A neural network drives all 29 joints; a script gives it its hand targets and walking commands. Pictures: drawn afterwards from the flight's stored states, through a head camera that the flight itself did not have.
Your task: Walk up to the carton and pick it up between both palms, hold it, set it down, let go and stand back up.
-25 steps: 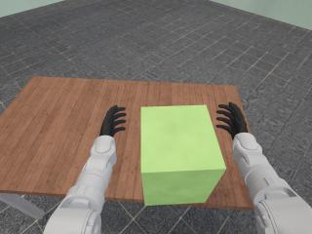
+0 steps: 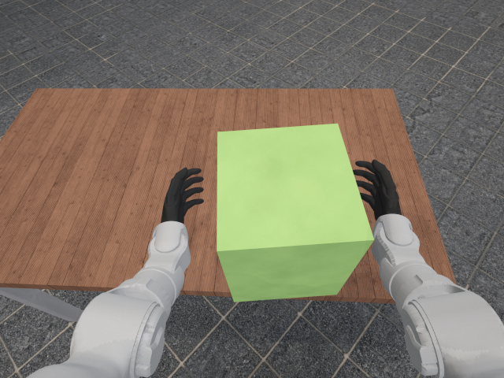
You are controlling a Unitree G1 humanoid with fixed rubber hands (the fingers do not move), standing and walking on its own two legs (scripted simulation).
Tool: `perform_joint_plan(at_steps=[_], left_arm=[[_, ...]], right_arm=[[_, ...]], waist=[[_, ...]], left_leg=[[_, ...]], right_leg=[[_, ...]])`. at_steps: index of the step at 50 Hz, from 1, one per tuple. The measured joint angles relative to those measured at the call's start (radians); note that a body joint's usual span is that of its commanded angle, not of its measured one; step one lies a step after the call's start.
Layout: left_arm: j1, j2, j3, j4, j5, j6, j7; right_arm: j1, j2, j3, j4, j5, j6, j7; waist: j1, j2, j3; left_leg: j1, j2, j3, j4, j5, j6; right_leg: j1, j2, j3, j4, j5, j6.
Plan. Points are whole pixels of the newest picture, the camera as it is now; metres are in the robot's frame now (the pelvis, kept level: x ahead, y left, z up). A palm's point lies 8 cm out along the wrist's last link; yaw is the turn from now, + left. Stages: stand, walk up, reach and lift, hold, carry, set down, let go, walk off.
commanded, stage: reach and lift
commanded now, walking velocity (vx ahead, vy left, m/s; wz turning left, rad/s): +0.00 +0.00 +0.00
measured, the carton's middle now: (281, 219) +0.41 -0.02 -0.03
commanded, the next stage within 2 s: none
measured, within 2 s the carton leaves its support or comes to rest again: neither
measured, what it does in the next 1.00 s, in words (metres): stands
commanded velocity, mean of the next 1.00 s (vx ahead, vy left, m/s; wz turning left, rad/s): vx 0.00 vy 0.00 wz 0.00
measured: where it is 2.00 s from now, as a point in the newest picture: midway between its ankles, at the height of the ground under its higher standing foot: outside the picture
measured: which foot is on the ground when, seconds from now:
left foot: down 0.00-1.00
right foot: down 0.00-1.00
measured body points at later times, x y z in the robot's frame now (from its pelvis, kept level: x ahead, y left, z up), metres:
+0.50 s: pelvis -0.01 -0.02 -0.01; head +0.09 -0.02 +0.43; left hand +0.41 +0.14 +0.00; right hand +0.42 -0.16 +0.00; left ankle -0.01 +0.14 -0.71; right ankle +0.04 -0.12 -0.71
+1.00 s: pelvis +0.02 +0.00 +0.02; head +0.12 +0.00 +0.46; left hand +0.40 +0.14 +0.00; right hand +0.41 -0.15 +0.00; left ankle -0.01 +0.14 -0.71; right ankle +0.04 -0.12 -0.71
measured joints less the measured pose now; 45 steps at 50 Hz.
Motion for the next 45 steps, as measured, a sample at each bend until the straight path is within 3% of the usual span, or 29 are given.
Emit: perform_joint_plan(at_steps=[8,16,25,36,45], left_arm=[[-0.01,0.01,0.025,-0.01,-0.017,-0.022,-0.015],[-0.045,0.008,0.071,-0.027,0.022,-0.013,-0.028],[-0.057,-0.025,0.176,-0.045,0.137,0.018,0.007],[0.037,-0.074,0.372,-0.072,0.365,-0.063,0.016],[0.083,-0.109,0.399,-0.083,0.412,-0.084,0.034]], right_arm=[[-0.031,0.013,0.002,-0.029,-0.012,-0.013,-0.016],[-0.059,0.071,-0.051,-0.036,-0.077,0.002,-0.05],[-0.039,0.146,-0.226,-0.07,-0.254,0.023,-0.1],[0.09,0.235,-0.535,-0.189,-0.596,-0.028,-0.063],[0.134,0.229,-0.575,-0.196,-0.666,-0.06,-0.044]], waist=[[-0.005,-0.014,-0.012],[-0.021,-0.027,-0.005],[-0.042,-0.04,0.023],[-0.081,0.001,0.079],[-0.066,0.007,0.092]], left_leg=[[-0.078,0.004,-0.006,0.053,-0.01,-0.013],[-0.105,0.002,-0.027,0.078,-0.008,-0.026],[-0.066,-0.005,-0.033,0.054,0.001,-0.026],[0.075,-0.013,-0.045,-0.045,0.021,-0.011],[0.152,-0.014,-0.021,-0.121,0.034,0.002]], right_leg=[[-0.089,0.004,-0.005,0.075,-0.021,-0.014],[-0.116,0.001,-0.024,0.114,-0.034,-0.027],[-0.078,-0.006,-0.03,0.101,-0.033,-0.03],[0.085,-0.014,-0.044,-0.025,-0.007,-0.017],[0.16,-0.015,-0.023,-0.11,0.017,-0.001]])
